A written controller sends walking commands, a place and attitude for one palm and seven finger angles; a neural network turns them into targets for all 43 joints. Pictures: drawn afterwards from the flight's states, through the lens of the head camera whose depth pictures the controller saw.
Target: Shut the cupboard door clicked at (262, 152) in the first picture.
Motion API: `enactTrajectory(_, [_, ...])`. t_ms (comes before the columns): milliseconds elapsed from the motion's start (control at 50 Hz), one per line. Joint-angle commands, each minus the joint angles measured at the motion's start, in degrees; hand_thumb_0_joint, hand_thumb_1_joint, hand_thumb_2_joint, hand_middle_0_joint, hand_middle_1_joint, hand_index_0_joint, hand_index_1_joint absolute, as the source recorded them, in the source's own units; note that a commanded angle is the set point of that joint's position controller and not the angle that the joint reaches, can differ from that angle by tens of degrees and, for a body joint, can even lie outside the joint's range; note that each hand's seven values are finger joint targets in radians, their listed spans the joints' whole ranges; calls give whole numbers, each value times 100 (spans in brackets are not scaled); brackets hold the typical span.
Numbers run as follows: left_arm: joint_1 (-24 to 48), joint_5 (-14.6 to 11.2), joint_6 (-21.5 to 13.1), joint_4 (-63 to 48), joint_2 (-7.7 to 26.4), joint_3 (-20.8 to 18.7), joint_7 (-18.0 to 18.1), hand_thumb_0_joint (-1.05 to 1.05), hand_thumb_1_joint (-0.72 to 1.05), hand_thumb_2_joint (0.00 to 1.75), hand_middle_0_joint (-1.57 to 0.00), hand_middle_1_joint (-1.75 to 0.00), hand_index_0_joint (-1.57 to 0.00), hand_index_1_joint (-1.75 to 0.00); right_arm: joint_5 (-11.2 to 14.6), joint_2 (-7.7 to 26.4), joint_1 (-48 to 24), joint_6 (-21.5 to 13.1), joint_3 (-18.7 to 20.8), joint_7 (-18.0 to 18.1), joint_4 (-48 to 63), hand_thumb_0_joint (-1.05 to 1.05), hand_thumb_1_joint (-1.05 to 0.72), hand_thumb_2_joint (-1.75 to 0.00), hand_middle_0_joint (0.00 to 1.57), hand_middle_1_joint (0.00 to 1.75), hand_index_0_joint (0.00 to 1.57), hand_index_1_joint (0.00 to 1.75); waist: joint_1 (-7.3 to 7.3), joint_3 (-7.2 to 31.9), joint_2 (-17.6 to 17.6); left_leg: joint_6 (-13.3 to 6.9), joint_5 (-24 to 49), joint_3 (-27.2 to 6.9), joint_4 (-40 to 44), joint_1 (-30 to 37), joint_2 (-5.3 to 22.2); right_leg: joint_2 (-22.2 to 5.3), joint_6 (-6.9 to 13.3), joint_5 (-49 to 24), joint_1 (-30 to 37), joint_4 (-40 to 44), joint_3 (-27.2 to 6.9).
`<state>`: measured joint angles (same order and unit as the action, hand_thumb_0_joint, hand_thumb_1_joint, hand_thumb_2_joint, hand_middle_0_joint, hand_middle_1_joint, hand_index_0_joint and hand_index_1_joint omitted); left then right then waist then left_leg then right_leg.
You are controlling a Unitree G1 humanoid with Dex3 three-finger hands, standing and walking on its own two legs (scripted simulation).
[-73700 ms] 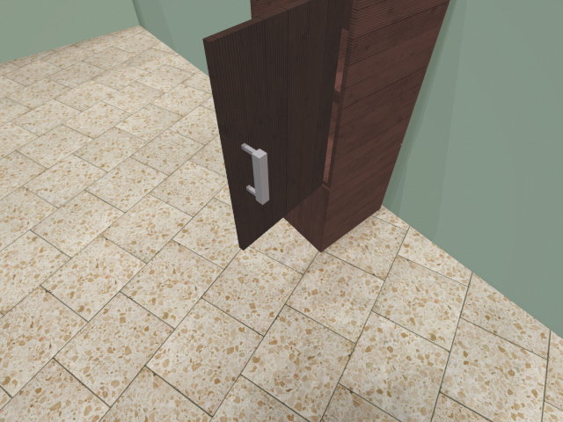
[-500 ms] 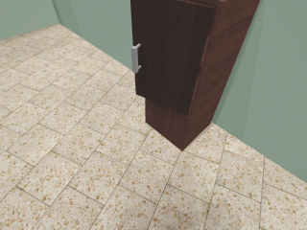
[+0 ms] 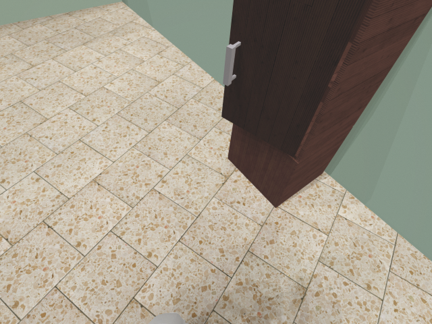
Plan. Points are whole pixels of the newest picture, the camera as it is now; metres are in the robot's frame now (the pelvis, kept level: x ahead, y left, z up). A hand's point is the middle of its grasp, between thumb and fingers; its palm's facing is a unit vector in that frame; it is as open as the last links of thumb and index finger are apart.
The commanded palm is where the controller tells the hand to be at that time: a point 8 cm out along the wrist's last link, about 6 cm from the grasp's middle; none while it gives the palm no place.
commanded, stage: walk to a spot facing it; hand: left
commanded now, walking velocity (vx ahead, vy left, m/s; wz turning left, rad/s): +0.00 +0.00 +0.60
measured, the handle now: (232, 63) +0.93 -0.03 -0.04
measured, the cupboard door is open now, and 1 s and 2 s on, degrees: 15 15 15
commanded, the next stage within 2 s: turn to face it in 1.94 s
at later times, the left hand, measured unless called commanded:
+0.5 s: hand out of the picture +0.06 +0.22 -0.14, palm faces +0.25 -0.92 -0.29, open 7.3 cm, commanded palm none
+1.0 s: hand out of the picture -0.11 +0.12 -0.16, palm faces +0.62 -0.74 -0.26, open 7.4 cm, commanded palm none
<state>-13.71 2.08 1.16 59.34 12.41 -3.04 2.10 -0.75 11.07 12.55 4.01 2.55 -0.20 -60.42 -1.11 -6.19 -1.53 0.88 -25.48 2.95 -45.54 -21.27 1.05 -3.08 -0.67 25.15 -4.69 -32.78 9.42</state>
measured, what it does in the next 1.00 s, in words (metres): steps on the spot, turning left: right foot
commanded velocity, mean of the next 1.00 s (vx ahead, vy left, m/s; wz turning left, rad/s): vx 0.05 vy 0.00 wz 0.60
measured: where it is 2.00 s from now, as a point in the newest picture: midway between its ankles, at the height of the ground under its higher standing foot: (164, 305)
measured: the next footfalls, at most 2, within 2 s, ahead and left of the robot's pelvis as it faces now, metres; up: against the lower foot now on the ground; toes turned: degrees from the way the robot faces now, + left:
right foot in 0.54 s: +0.05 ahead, -0.14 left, +0.00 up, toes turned +19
left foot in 1.04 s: -0.02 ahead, +0.07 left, +0.00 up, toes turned +44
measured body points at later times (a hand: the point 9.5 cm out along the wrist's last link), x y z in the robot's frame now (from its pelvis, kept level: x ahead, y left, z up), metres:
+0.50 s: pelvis +0.00 -0.02 +0.01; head +0.05 -0.01 +0.46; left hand +0.05 +0.26 -0.12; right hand +0.10 -0.26 -0.14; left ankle +0.04 +0.10 -0.72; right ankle +0.00 -0.16 -0.70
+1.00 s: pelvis +0.02 -0.04 +0.01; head +0.06 -0.01 +0.45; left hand -0.14 +0.15 -0.14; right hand +0.27 -0.17 -0.13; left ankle -0.06 +0.05 -0.70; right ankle +0.01 -0.15 -0.72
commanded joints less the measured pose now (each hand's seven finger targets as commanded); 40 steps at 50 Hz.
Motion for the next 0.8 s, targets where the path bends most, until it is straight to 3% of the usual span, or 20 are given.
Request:
enactTrajectory(0, [-18,-127,-27,-615,920,-278,14,0,90,90,-20,-30,-20,-30,-96,1078,875,-241,224,-13,412,0,-90,-90,20,30,20,30,-383,573,1242,-445,3280,-1367,2105,1439,796,-671,43,-2262,-1447,-1953,39])
enactTrajectory(20, [46,-168,7,-801,572,-189,15,0,90,90,-20,-30,-20,-30,-87,1549,1152,-264,348,51,377,0,-90,-90,20,30,20,30,-400,786,2384,-1138,5068,-3214,2642,1643,2022,23,-228,1293,-2344,-3126,-318])
enactTrajectory(40, [107,-121,88,-850,685,-199,40,0,90,90,-20,-30,-20,-30,-64,1570,1125,-225,345,79,345,0,-90,-90,20,30,20,30,-372,996,1609,-1301,3594,-3058,2827,1330,2150,-125,-67,1270,-2151,-3393,-1009])
enactTrajectory(60, [187,-95,108,-824,679,-236,35,0,90,90,-20,-30,-20,-30,-89,1429,772,-222,322,76,478,0,-90,-90,20,30,20,30,-257,770,1211,-1129,1545,-2800,3087,842,1834,-215,-14,839,-2138,-3384,-1020])
enactTrajectory(100, [434,-47,97,-845,692,-278,-45,0,90,90,-20,-30,-20,-30,-130,1286,293,-251,279,124,744,0,-90,-90,20,30,20,30,-143,350,988,-1000,402,-2844,3250,207,1530,-240,-94,156,-2403,-3412,-1116])
enactTrajectory(140, [252,-39,60,-822,605,-282,-80,0,90,90,-20,-30,-20,-30,-121,1166,178,-296,251,156,784,0,-90,-90,20,30,20,30,-6,451,694,-941,888,-2498,3160,474,1273,-184,-161,-282,-2519,-3232,-1107])
enactTrajectory(180, [199,-50,24,-828,577,-268,-93,0,90,90,-20,-30,-20,-30,-96,1180,294,-329,261,168,795,0,-90,-90,20,30,20,30,-5,810,464,-956,1429,-2386,3023,863,1149,-101,-207,-418,-2528,-2989,-1088])
enactTrajectory(260, [266,-40,42,-975,559,-267,-83,0,90,90,-20,-30,-20,-30,-89,1196,298,-295,316,136,828,0,-90,-90,20,30,20,30,-33,957,806,-932,1391,-2370,2998,1055,985,3,-297,-478,-2593,-2627,-1049])
enactTrajectory(380, [502,-67,52,-1195,614,-232,-69,0,90,90,-20,-30,-20,-30,-119,1303,303,-208,409,91,907,0,-90,-90,20,30,20,30,-102,879,1168,-994,1269,-2934,2926,861,850,246,-271,-134,-2184,-1579,-1058])
enactTrajectory(460, [-156,-125,43,-1085,675,-249,-35,0,90,90,-20,-30,-20,-30,-103,1293,-74,-143,469,64,1108,0,-90,-90,20,30,20,30,158,1089,1267,-755,1296,-2884,2705,236,515,497,-141,-399,-806,-96,-907])
enactTrajectory(480, [-478,-116,8,-1022,811,-288,-20,0,90,90,-20,-30,-20,-30,-61,1201,-206,-131,470,57,1167,0,-90,-90,20,30,20,30,327,1134,1058,-555,1093,-2722,2429,-246,273,426,-93,-819,-61,804,-940])
enactTrajectory(500, [-608,-53,-40,-1028,1143,-367,9,0,90,90,-20,-30,-20,-30,-2,887,-171,-113,464,23,1196,0,-90,-90,20,30,20,30,382,1102,47,-159,256,-2039,1459,-1065,-274,-502,208,-306,533,1700,-1815])
enactTrajectory(520, [-340,36,-67,-1171,1598,-433,44,0,90,90,-20,-30,-20,-30,6,565,-51,-147,433,24,1284,0,-90,-90,20,30,20,30,345,837,-1489,234,-530,-918,-512,-1859,-982,-2248,909,143,224,2351,-3795])
enactTrajectory(540, [224,-30,-54,-1294,1405,-308,72,0,90,90,-20,-30,-20,-30,-96,951,-74,-137,487,-1,1224,0,-90,-90,20,30,20,30,89,423,-818,114,-604,-1081,-1731,-1534,-530,-2443,1041,-316,-924,2239,-3362])
enactTrajectory(560, [669,-32,-94,-1406,1118,-233,57,0,90,90,-20,-30,-20,-30,-120,844,204,-113,464,-64,1172,0,-90,-90,20,30,20,30,-195,341,-491,87,-154,-1063,-2205,-1399,-419,-2001,1001,-659,-1172,2055,-2620])
enactTrajectory(580, [767,-61,-122,-1431,915,-236,73,0,90,90,-20,-30,-20,-30,-110,721,266,-69,473,-58,1090,0,-90,-90,20,30,20,30,-276,407,-738,145,-37,-944,-2474,-1405,-385,-1719,892,-1552,-1050,1835,-2472])
enactTrajectory(600, [757,-76,-164,-1396,792,-176,50,0,90,90,-20,-30,-20,-30,-102,782,216,-68,436,-89,1013,0,-90,-90,20,30,20,30,-308,275,-660,226,266,-799,-2601,-1414,-198,-1431,864,-2724,-815,1475,-1831])
enactTrajectory(640, [281,-81,-226,-1291,771,-174,52,0,90,90,-20,-30,-20,-30,-60,684,84,-88,358,-118,1112,0,-90,-90,20,30,20,30,-162,534,-771,308,378,-542,-2328,-1493,-213,-1276,715,-4568,-31,1021,-1149])
enactTrajectory(680, [-220,-80,-224,-1145,845,-222,71,0,90,90,-20,-30,-20,-30,-39,654,-257,-72,302,-125,1187,0,-90,-90,20,30,20,30,75,663,-806,326,343,-359,-1935,-1521,-187,-1283,610,-5298,540,843,-981])
enactTrajectory(780, [-836,-51,-192,-986,927,-283,71,0,90,90,-20,-30,-20,-30,-41,567,-812,-38,219,-125,1294,0,-90,-90,20,30,20,30,358,661,-956,281,108,-134,-1194,-1352,-95,-1476,667,-5595,978,734,-806])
